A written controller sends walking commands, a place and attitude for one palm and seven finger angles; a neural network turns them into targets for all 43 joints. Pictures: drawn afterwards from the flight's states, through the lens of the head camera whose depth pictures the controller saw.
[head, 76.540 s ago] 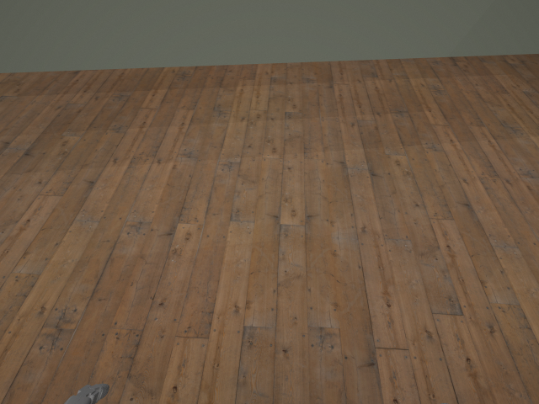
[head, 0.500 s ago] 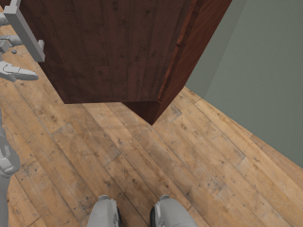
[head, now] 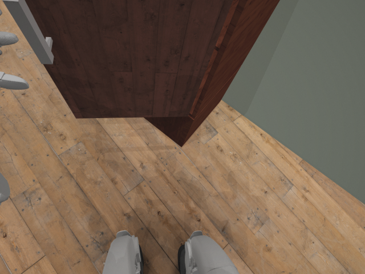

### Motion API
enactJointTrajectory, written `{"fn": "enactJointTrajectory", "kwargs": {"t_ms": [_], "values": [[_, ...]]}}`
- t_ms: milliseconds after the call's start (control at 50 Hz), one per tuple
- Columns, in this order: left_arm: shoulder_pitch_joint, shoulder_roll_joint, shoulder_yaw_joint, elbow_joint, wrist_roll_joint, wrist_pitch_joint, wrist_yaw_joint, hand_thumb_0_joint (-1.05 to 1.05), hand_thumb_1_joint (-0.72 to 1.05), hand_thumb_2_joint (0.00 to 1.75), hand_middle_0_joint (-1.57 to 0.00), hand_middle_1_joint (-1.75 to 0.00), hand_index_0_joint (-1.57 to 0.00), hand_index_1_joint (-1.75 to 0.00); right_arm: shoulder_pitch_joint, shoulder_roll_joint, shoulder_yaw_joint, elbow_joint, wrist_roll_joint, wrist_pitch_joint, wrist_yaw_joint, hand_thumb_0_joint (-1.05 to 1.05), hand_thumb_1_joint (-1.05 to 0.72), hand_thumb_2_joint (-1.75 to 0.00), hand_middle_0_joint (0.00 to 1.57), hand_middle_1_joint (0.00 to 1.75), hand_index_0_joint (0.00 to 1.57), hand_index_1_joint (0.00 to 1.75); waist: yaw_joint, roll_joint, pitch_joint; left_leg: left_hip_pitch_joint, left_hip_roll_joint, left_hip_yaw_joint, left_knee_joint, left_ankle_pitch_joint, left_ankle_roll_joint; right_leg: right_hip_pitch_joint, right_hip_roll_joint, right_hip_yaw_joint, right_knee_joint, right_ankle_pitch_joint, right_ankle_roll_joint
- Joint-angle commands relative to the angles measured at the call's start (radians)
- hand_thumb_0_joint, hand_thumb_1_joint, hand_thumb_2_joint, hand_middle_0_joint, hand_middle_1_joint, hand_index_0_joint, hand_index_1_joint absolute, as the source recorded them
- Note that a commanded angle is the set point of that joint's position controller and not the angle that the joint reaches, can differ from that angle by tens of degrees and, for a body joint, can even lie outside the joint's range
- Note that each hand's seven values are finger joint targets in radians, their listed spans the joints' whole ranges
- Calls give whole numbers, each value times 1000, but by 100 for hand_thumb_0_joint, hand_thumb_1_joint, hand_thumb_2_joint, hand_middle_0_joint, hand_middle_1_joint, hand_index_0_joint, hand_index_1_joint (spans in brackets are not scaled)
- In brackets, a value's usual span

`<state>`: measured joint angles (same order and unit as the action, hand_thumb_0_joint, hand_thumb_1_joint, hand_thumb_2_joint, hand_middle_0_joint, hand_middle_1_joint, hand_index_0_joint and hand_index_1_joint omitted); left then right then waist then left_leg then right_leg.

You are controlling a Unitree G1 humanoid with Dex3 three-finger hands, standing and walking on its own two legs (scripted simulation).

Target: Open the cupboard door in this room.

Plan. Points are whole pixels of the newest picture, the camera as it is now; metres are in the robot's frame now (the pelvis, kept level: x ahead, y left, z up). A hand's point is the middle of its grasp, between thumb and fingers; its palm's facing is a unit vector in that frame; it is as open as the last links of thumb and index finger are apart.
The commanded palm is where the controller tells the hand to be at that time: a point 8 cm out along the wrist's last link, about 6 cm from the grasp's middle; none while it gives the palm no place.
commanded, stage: move the hooked fingers beside the handle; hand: left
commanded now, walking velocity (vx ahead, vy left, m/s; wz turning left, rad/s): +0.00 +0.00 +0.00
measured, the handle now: (34, 24) +0.58 +0.24 +0.09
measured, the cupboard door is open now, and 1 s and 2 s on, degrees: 43 43 43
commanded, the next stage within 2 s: slide the fingers in behind the handle in 1.00 s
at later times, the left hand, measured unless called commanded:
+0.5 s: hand out of the picture +0.53 +0.30 +0.09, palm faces +0.02 -1.00 +0.00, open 14.0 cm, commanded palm +0.52 +0.32 +0.09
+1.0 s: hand out of the picture +0.52 +0.31 +0.09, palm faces +0.04 -1.00 +0.00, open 14.0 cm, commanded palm +0.51 +0.33 +0.09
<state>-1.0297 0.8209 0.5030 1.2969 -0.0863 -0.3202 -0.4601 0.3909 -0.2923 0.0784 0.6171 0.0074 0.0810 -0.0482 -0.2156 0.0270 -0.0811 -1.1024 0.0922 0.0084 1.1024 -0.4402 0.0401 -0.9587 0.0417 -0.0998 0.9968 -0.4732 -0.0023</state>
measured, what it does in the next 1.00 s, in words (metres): stands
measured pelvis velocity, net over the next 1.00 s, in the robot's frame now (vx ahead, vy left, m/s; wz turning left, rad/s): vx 0.00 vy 0.00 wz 0.00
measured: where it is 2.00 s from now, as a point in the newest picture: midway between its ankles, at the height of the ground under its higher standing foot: outside the picture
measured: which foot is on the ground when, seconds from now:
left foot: down 0.00-1.00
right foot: down 0.00-1.00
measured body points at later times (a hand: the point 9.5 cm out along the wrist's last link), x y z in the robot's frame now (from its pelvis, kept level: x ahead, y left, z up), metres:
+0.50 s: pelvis +0.00 +0.01 +0.00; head +0.17 +0.05 +0.41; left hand +0.52 +0.35 +0.09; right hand -0.01 -0.27 -0.09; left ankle +0.03 +0.09 -0.66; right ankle -0.01 -0.13 -0.66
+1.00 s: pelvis +0.00 +0.00 +0.00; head +0.17 +0.05 +0.42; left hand +0.51 +0.36 +0.09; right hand +0.00 -0.27 -0.09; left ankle +0.03 +0.09 -0.66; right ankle -0.01 -0.13 -0.66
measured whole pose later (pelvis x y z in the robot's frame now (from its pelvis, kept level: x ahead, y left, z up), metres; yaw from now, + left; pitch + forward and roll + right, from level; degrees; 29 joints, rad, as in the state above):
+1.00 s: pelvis +0.00 +0.00 +0.00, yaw +0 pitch +25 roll -7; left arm -1.01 0.86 0.53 1.29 -0.10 -0.31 -0.52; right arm 0.39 -0.29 0.08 0.61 0.01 0.08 -0.05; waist -0.21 0.03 -0.09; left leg -1.11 0.09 0.00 1.11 -0.45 0.04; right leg -0.96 0.05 -0.10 0.99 -0.48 0.00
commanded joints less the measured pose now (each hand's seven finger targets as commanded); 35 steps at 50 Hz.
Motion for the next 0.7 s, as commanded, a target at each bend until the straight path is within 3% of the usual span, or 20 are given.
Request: {"fn": "enactJointTrajectory", "kwargs": {"t_ms": [0, 20, 60, 120, 220, 280, 380, 420, 460, 500, 540, 560, 580, 620, 660, 680], "values": [[-439, 357, 48, -208, -14, -64, -4, 0, -50, 30, -30, -120, -30, -120, 210, -216, -72, -19, -3, -15, -19, 0, -90, -90, 20, 30, 20, 30, -6, 233, -497, 565, -29, -108, -84, 394, -4, 22, 40, 40, -108, 262, -10], [-440, 341, 32, -210, -13, -66, -9, 0, -50, 30, -30, -120, -30, -120, 207, -214, -71, -19, -3, -16, -17, 0, -90, -90, 20, 30, 20, 30, -9, 260, -497, 578, -29, -106, -83, 391, -6, 3, 40, 41, -110, 253, -11], [-438, 364, 53, -234, -16, -78, -17, 0, -50, 30, -30, -120, -30, -120, 213, -217, -73, -16, -7, -16, -18, 0, -90, -90, 20, 30, 20, 30, 1, 287, -543, 630, -24, -119, -81, 442, -12, -6, 40, 36, -100, 270, -14], [-391, 354, 49, -199, -24, -59, -40, 0, -50, 30, -30, -120, -30, -120, 213, -218, -73, -18, -3, -13, -18, 0, -90, -90, 20, 30, 20, 30, -3, 238, -527, 606, -25, -115, -80, 438, -8, 10, 44, 32, -105, 281, -10], [-388, 354, 43, -195, -31, -33, -63, 0, -50, 30, -30, -120, -30, -120, 216, -220, -69, -22, -1, -9, -21, 0, -90, -90, 20, 30, 20, 30, 0, 240, -505, 585, -27, -113, -81, 441, -6, 8, 44, 27, -103, 289, -9], [-414, 343, 38, -206, -34, -43, -58, 0, -50, 30, -30, -120, -30, -120, 219, -219, -71, -18, -3, -10, -22, 0, -90, -90, 20, 30, 20, 30, -13, 236, -501, 600, -23, -119, -75, 440, -5, -25, 45, 28, -104, 274, -9], [-434, 306, 23, -259, -38, -63, -47, 0, -50, 30, -30, -120, -30, -120, 223, -214, -76, -8, -9, -12, -13, 0, -90, -90, 20, 30, 20, 30, -5, 307, -547, 691, -18, -138, -75, 509, -20, -60, 45, 19, -96, 281, -16], [-406, 333, 47, -230, -35, -51, -42, 0, -50, 30, -30, -120, -30, -120, 222, -217, -75, -13, -8, -10, -11, 0, -90, -90, 20, 30, 20, 30, 2, 273, -530, 655, -21, -133, -81, 480, -16, -32, 45, 20, -101, 275, -14], [-386, 336, 54, -240, -32, -45, -36, 0, -50, 30, -30, -120, -30, -120, 225, -215, -76, -18, -8, -8, -11, 0, -90, -90, 20, 30, 20, 30, 14, 288, -547, 677, -22, -133, -87, 519, -18, -19, 45, 19, -101, 294, -15], [-378, 318, 38, -236, -24, -34, -29, 0, -50, 30, -30, -120, -30, -120, 219, -214, -76, -22, -8, -3, -8, 0, -90, -90, 20, 30, 20, 30, 10, 278, -522, 663, -22, -128, -90, 496, -17, -23, 44, 19, -107, 285, -13], [-387, 304, 38, -274, -28, -43, -21, 0, -50, 30, -30, -120, -30, -120, 226, -210, -78, -25, -11, -5, -6, 0, -90, -90, 20, 30, 20, 30, 10, 281, -542, 689, -23, -134, -90, 527, -17, -23, 47, 17, -104, 296, -15], [-379, 347, 69, -279, -26, -48, -18, 0, -50, 30, -30, -120, -30, -120, 222, -216, -81, -26, -12, -3, -5, 0, -90, -90, 20, 30, 20, 30, 19, 284, -555, 691, -21, -133, -93, 525, -20, -9, 46, 18, -107, 298, -14], [-371, 329, 56, -259, -28, -47, -20, 0, -50, 30, -30, -120, -30, -120, 219, -215, -79, -27, -9, -2, -5, 0, -90, -90, 20, 30, 20, 30, 9, 254, -540, 671, -24, -128, -91, 509, -16, -1, 48, 21, -111, 301, -13], [-380, 358, 77, -245, -29, -50, -19, 0, -50, 30, -30, -120, -30, -120, 218, -216, -79, -26, -8, -5, -8, 0, -90, -90, 20, 30, 20, 30, 6, 226, -516, 626, -26, -119, -92, 479, -11, 27, 48, 24, -111, 306, -11], [-387, 339, 67, -268, -36, -62, -23, 0, -50, 30, -30, -120, -30, -120, 216, -213, -79, -24, -8, -7, -6, 0, -90, -90, 20, 30, 20, 30, 10, 268, -542, 658, -27, -116, -89, 510, -13, 24, 47, 28, -110, 323, -12], [-363, 334, 62, -242, -31, -59, -26, 0, -50, 30, -30, -120, -30, -120, 212, -213, -78, -25, -8, -6, -5, 0, -90, -90, 20, 30, 20, 30, 12, 257, -522, 646, -27, -117, -89, 501, -14, 18, 48, 27, -112, 315, -13]]}}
